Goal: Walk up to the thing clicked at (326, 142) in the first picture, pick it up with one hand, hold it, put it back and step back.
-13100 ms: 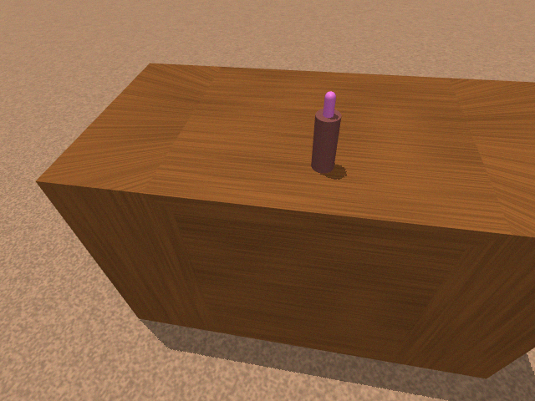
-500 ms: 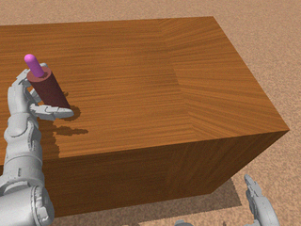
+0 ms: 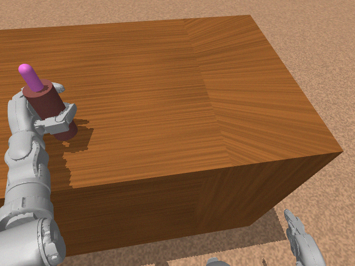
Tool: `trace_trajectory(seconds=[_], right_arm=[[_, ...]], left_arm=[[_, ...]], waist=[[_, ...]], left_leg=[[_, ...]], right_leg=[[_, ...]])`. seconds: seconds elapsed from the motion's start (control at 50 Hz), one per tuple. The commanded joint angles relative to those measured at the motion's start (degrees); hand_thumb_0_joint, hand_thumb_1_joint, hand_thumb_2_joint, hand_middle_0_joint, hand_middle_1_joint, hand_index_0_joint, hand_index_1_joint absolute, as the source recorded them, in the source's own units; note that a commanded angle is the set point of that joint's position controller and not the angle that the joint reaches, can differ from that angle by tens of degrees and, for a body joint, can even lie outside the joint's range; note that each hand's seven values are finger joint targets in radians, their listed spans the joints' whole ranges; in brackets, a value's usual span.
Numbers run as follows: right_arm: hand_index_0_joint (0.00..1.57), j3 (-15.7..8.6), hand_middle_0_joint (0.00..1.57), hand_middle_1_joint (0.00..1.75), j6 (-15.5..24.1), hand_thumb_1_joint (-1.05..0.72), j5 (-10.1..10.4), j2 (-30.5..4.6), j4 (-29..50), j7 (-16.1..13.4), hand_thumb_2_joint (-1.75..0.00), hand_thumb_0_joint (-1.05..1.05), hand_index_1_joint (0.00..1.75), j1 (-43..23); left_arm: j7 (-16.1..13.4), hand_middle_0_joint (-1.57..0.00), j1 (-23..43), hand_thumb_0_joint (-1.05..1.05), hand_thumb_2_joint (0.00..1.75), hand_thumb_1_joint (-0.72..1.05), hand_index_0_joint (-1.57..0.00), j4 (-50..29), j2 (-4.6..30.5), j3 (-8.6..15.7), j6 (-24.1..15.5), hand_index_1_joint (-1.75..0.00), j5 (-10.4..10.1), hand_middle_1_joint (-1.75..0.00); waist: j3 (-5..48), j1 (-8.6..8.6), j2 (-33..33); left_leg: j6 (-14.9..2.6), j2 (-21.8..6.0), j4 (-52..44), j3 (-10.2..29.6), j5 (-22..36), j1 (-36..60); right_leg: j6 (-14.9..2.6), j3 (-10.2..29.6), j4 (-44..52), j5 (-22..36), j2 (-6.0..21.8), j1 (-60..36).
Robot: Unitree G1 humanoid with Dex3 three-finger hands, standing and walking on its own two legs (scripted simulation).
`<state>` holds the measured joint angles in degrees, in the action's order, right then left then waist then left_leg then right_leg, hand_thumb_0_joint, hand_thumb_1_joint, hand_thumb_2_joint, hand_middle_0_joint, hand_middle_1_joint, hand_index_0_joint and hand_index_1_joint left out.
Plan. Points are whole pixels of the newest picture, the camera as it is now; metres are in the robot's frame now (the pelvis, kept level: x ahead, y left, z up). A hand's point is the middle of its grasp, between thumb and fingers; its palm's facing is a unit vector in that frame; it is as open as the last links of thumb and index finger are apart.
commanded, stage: settle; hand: left
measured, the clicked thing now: (48, 104) +0.48 +0.24 +0.12
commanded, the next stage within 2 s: lift in 0.68 s
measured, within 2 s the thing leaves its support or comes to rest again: leaves its support in 0.12 s
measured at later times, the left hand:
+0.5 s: hand (45, 93) +0.48 +0.23 +0.15, palm faces +0.20 -0.98 -0.01, open 7.3 cm
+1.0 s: hand (41, 85) +0.47 +0.22 +0.18, palm faces +0.21 -0.98 +0.00, open 7.3 cm
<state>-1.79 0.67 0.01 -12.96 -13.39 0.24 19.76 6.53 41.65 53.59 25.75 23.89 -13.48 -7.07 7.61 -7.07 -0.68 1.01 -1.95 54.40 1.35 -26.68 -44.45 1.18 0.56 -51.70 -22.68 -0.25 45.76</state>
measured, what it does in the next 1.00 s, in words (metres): stands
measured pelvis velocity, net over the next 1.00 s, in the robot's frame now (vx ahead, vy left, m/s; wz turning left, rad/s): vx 0.00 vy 0.00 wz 0.01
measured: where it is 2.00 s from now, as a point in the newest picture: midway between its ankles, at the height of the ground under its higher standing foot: outside the picture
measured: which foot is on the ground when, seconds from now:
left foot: down 0.00-1.00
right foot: down 0.00-1.00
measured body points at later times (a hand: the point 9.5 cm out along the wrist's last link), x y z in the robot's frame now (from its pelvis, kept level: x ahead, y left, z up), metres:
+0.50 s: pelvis +0.01 +0.00 +0.01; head +0.06 +0.01 +0.46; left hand +0.46 +0.28 +0.16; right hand +0.16 -0.26 -0.04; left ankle -0.01 +0.13 -0.68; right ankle +0.02 -0.13 -0.68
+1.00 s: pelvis +0.00 +0.00 +0.02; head +0.04 +0.00 +0.47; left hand +0.45 +0.27 +0.18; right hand +0.16 -0.27 -0.03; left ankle -0.01 +0.13 -0.68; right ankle +0.02 -0.13 -0.68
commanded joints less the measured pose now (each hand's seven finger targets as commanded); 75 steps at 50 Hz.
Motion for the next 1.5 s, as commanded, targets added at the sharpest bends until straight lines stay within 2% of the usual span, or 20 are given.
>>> trace_trajectory(seconds=[0.0, 0.04, 0.08, 0.12, 0.16, 0.22, 0.28, 0.48, 0.54, 0.74, 0.76, 0.8, 0.88, 1.0, 1.08, 1.1, 1.28, 1.32, 1.36, 1.48], right_arm=[[0.05, -4.1, 0.05, 0.05, 2.5, 0.55, 0.4, -8.0, 10.0, -1.5, -0.05, 0.0, 0.05, -0.6], [0.05, -4.3, 0.05, 0.05, 2.4, 0.54, 0.5, -7.9, 8.5, -1.9, -0.05, 0.0, 0.05, 0.4], [0.05, -4.9, 0.05, 0.05, 2.7, 0.54, 0.7, -8.7, 10.4, -2.2, -0.05, 0.0, 0.05, -1.5], [0.05, -3.4, 0.05, 0.05, 2.4, 0.54, 0.8, -6.8, 7.4, -2.1, -0.05, 0.0, 0.05, 0.6], [0.05, -6.3, 0.05, 0.05, 2.8, 0.55, 0.9, -10.0, 7.8, -2.6, -0.05, 0.0, 0.05, -0.7], [0.05, -2.9, 0.05, 0.05, 3.1, 0.55, 1.1, -6.6, 7.6, -2.1, -0.05, 0.0, 0.05, -0.5], [0.05, -4.4, 0.05, 0.05, 3.3, 0.55, 1.3, -8.2, 6.4, -2.4, -0.05, 0.0, 0.05, -0.7], [0.05, -4.6, 0.05, 0.05, 4.2, 0.55, 1.6, -8.8, 4.9, -2.4, -0.05, 0.0, 0.05, -3.0], [0.05, -4.2, 0.05, 0.05, 4.4, 0.56, 1.8, -8.2, 3.9, -2.5, -0.05, 0.0, 0.05, -4.3], [0.05, -6.0, 0.05, 0.05, 4.9, 0.55, 2.1, -9.7, 1.4, -3.2, -0.05, 0.0, 0.05, -4.5], [0.05, -4.5, 0.05, 0.05, 4.9, 0.56, 2.0, -8.3, 1.1, -3.2, -0.05, 0.0, 0.05, -3.3], [0.05, -4.9, 0.05, 0.05, 5.0, 0.56, 2.2, -8.5, -0.9, -3.4, -0.05, 0.0, 0.05, -4.0], [0.05, -6.9, 0.05, 0.05, 5.5, 0.56, 2.3, -10.4, 1.7, -3.8, -0.05, 0.0, 0.05, -5.3], [0.05, -6.3, 0.05, 0.05, 5.9, 0.56, 2.8, -8.7, 0.6, -4.1, -0.05, 0.0, 0.05, -4.5], [0.05, -4.7, 0.05, 0.05, 6.6, 0.57, 3.0, -7.0, 1.1, -4.1, -0.04, 0.0, 0.05, -5.4], [0.05, -6.6, 0.05, 0.05, 6.6, 0.57, 3.0, -8.6, 1.1, -4.4, -0.05, 0.0, 0.05, -4.8], [0.05, -5.2, 0.05, 0.05, 8.4, 0.57, 3.2, -6.8, -2.4, -4.3, -0.04, 0.0, 0.05, -5.2], [0.05, -6.4, 0.05, 0.05, 9.1, 0.57, 3.3, -8.4, -2.0, -4.4, -0.04, 0.0, 0.05, -6.8], [0.05, -4.8, 0.05, 0.05, 9.2, 0.57, 3.2, -6.5, -1.8, -4.3, -0.04, 0.0, 0.05, -5.6], [0.05, -6.5, 0.05, 0.05, 10.3, 0.57, 3.3, -7.7, -4.2, -4.3, -0.04, 0.0, 0.05, -6.6]], left_arm=[[-0.6, -1.38, 26.6, 0.0, 1.37, 0.68, -1.37, -17.3, 17.4, 2.2, -3.3, -1.43, -1.0, -1.41], [-0.6, -1.42, 27.6, 0.0, 1.32, 0.52, -1.43, -17.6, 15.8, 0.1, -2.4, -1.46, -0.9, -1.45], [-1.3, -1.41, 29.6, 0.0, 1.31, 0.48, -1.41, -20.2, 19.0, 1.7, -1.8, -1.45, -0.8, -1.44], [-0.8, -1.39, 28.2, 0.0, 1.31, 0.47, -1.4, -18.2, 15.5, -0.5, -0.9, -1.44, -1.0, -1.43], [-0.7, -1.37, 26.2, 0.0, 1.31, 0.48, -1.38, -15.4, 16.0, 0.0, 0.2, -1.42, -1.2, -1.41], [-0.4, -1.38, 29.4, 0.0, 1.33, 0.45, -1.39, -18.3, 14.8, -1.2, 1.0, -1.44, -1.5, -1.43], [-0.5, -1.38, 27.6, 0.0, 1.32, 0.42, -1.39, -14.7, 16.2, 0.2, 2.1, -1.44, -1.6, -1.43], [-0.5, -1.39, 29.0, 0.0, 1.35, 0.45, -1.39, -14.8, 15.1, -1.1, 3.6, -1.45, -1.6, -1.44], [-0.6, -1.39, 33.3, 0.0, 1.35, 0.42, -1.39, -18.5, 18.1, 0.4, 3.5, -1.46, -1.8, -1.44], [-1.3, -1.39, 31.0, 0.0, 1.37, 0.43, -1.4, -14.1, 15.3, -1.5, 5.1, -1.47, -1.6, -1.46], [-1.0, -1.39, 30.5, 0.0, 1.38, 0.47, -1.4, -13.6, 14.4, -2.0, 5.3, -1.47, -1.4, -1.46], [-1.2, -1.36, 34.0, 0.0, 1.33, 0.5, -1.38, -19.0, 18.1, -0.2, 5.1, -1.43, -1.9, -1.44], [-2.2, -1.35, 31.1, 0.0, 1.33, 0.48, -1.37, -16.0, 14.7, -1.6, 6.8, -1.43, -1.8, -1.43], [-2.9, -1.37, 31.8, 0.0, 1.34, 0.47, -1.39, -24.1, 13.9, -2.5, 7.9, -1.44, -2.0, -1.45], [-3.4, -1.35, 30.4, 0.0, 1.33, 0.46, -1.37, -29.3, 12.8, -3.0, 10.2, -1.42, -2.2, -1.43], [-3.8, -1.36, 29.3, 0.0, 1.33, 0.45, -1.38, -30.1, 14.0, -1.7, 10.9, -1.43, -2.4, -1.43], [-4.2, -1.34, 21.6, 0.0, 1.33, 0.42, -1.37, -37.5, 7.5, -4.7, 20.9, -1.43, -2.8, -1.43], [-4.4, -1.35, 24.2, 0.0, 1.34, 0.44, -1.37, -45.1, 10.6, -2.3, 22.5, -1.44, -3.3, -1.44], [-4.2, -1.37, 22.7, 0.0, 1.35, 0.43, -1.39, -45.2, 8.0, -3.7, 25.3, -1.46, -3.4, -1.46], [-4.0, -1.37, 20.9, 0.0, 1.36, 0.49, -1.39, -50.6, 7.0, -3.4, 31.7, -1.46, -3.8, -1.46]], waist=[[27.5, 1.37, -5.3], [27.1, 0.71, -6.3], [27.6, 1.35, -6.5], [24.8, 0.75, -6.6], [23.1, 0.54, -5.6], [24.6, 0.86, -7.1], [22.7, 0.82, -4.8], [23.7, 1.47, -3.7], [23.6, 2.72, -5.5], [20.7, 1.43, -2.3], [20.7, 1.13, -1.5], [23.7, 2.77, -4.9], [23.2, 2.29, -1.7], [24.2, 3.48, -4.1], [21.8, 4.25, -4.5], [21.8, 4.23, -4.0], [15.6, 5.44, -1.7], [16.8, 6.11, -2.6], [16.4, 5.7, -1.5], [13.2, 5.77, 0.8]], left_leg=[[-1.33, 1.2, -6.2, -1.4, 23.1, 13.7], [-1.12, 0.9, -6.4, -0.9, 24.8, 16.7], [-0.97, 1.0, -6.9, -0.9, 25.0, 17.4], [-0.98, 1.0, -7.3, -0.9, 25.6, 17.8], [-0.86, 0.8, -7.8, -0.7, 25.4, 19.4], [-0.68, 0.6, -7.9, -0.7, 28.1, 20.7], [-1.31, 1.1, -8.6, -1.2, 25.5, 18.1], [-0.77, 0.6, -10.6, -0.7, 27.9, 21.2], [-0.78, 0.9, -11.0, -1.0, 27.6, 21.1], [-1.19, 1.2, -13.1, -1.5, 21.8, 21.3], [-1.29, 1.1, -13.2, -1.5, 22.0, 21.1], [-1.24, 1.5, -12.8, -2.0, 23.5, 22.2], [-1.29, 1.3, -13.1, -1.7, 25.4, 22.7], [-0.87, 1.3, -14.1, -1.7, 27.3, 24.8], [-0.7, 1.3, -15.5, -1.7, 25.4, 25.6], [-0.83, 1.4, -15.6, -1.9, 25.1, 25.6], [-0.87, 1.4, -18.4, -1.6, 25.6, 27.9], [-0.89, 1.6, -19.0, -1.7, 26.3, 29.2], [-1.1, 1.7, -19.1, -1.9, 27.5, 30.1], [-1.56, 2.2, -21.4, -1.9, 22.7, 31.2]], right_leg=[[-1.52, -0.7, 5.2, 21.7, 0.0, -18.4], [-1.73, -1.2, 5.4, 21.1, -0.2, -16.4], [-1.76, -1.3, 5.8, 21.3, -0.2, -17.6], [-1.75, -1.4, 6.1, 21.7, -0.2, -16.3], [-1.87, -1.7, 6.9, 20.1, -0.5, -14.5], [-1.85, -1.8, 7.0, 22.1, -0.4, -16.0], [-1.44, -1.4, 7.8, 22.5, -0.1, -18.4], [-1.73, -2.0, 8.7, 22.7, -0.4, -19.7], [-1.67, -1.8, 9.4, 22.4, -0.1, -20.4], [-1.41, -1.7, 11.8, 19.0, -0.3, -21.2], [-1.26, -1.6, 12.2, 19.4, -0.2, -20.8], [-1.15, -1.3, 12.1, 21.1, 0.2, -22.5], [-1.03, -1.5, 12.4, 23.1, 0.1, -24.2], [-1.2, -1.9, 12.7, 24.3, 0.2, -26.2], [-1.27, -2.4, 13.9, 22.0, 0.0, -26.2], [-1.11, -2.4, 14.1, 22.1, 0.1, -27.3], [-1.15, -3.4, 16.7, 21.2, -0.2, -27.8], [-1.1, -3.4, 16.8, 21.8, 0.1, -29.6], [-0.9, -3.4, 17.4, 23.3, 0.2, -30.2], [-0.63, -3.8, 19.9, 19.0, 0.5, -29.9]])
